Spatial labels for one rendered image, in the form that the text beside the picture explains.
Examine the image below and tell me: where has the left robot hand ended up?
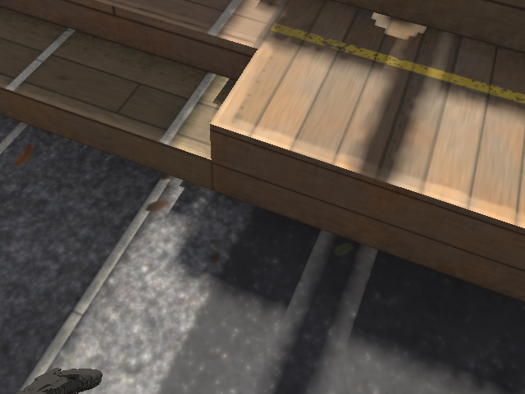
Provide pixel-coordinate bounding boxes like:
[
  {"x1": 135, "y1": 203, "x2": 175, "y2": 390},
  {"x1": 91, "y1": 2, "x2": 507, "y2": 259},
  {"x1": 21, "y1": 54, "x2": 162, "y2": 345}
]
[{"x1": 16, "y1": 368, "x2": 103, "y2": 394}]

